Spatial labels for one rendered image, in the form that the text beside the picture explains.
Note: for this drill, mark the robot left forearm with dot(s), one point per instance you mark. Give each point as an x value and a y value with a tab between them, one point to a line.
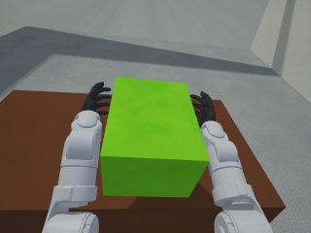
77	177

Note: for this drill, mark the right robot upper arm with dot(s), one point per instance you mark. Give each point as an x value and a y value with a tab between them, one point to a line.
241	221

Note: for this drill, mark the left robot hand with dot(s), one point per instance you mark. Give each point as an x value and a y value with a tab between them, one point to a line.
91	104

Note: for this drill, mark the pedestal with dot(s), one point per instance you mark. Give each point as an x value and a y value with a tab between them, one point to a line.
34	126

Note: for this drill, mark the carton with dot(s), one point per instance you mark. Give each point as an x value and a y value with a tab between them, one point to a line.
152	145

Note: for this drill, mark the right robot hand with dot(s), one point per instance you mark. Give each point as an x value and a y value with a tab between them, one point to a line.
207	109

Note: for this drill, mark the left robot upper arm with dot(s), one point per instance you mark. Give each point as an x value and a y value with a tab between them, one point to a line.
72	222

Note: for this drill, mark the robot right forearm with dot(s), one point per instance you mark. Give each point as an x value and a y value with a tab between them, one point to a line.
230	188

